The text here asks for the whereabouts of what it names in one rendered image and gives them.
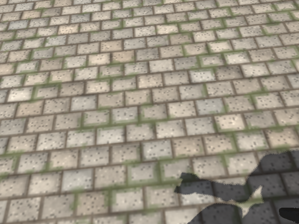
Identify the robot right hand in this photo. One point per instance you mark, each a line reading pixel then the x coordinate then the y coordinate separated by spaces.
pixel 290 213

